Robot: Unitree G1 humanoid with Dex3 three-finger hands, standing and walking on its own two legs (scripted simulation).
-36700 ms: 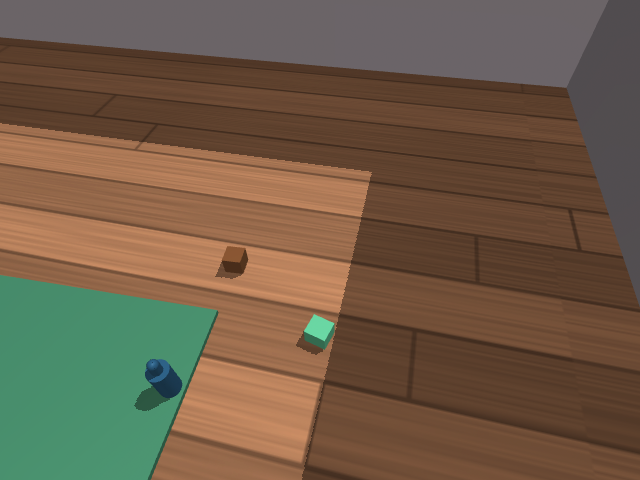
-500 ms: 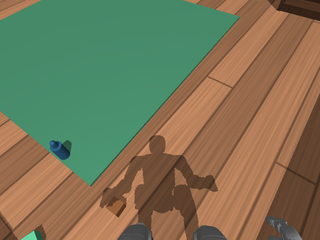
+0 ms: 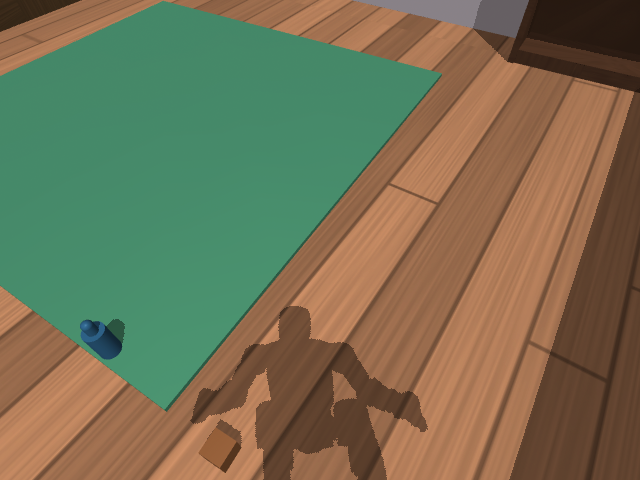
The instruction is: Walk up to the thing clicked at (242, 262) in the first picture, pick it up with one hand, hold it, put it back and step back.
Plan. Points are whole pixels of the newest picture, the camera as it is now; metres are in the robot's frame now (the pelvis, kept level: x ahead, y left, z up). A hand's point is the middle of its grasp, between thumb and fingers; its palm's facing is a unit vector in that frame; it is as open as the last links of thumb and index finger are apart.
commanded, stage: walk up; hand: left
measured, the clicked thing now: (220, 450) +0.31 +0.31 -0.73
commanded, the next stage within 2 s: stand in 0.22 s
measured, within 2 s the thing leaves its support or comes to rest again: neither
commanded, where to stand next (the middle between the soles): -0.01 +0.01 m, yaw +0 degrees
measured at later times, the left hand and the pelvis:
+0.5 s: hand out of the picture +0.10 +0.24 -0.14, palm faces -0.03 -0.94 -0.34, open 7.4 cm; pelvis +0.01 -0.01 +0.02, yaw +0 degrees
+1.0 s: hand out of the picture +0.08 +0.24 -0.13, palm faces -0.03 -0.94 -0.35, open 7.4 cm; pelvis +0.01 -0.01 +0.02, yaw -1 degrees
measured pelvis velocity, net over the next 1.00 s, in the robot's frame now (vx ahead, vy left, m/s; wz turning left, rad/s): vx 0.01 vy -0.01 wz -0.01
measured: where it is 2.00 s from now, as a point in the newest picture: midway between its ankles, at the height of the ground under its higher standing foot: outside the picture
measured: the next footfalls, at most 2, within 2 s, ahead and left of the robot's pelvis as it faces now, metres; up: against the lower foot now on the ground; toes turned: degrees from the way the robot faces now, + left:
none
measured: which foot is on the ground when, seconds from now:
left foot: down 0.00-1.00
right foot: down 0.00-1.00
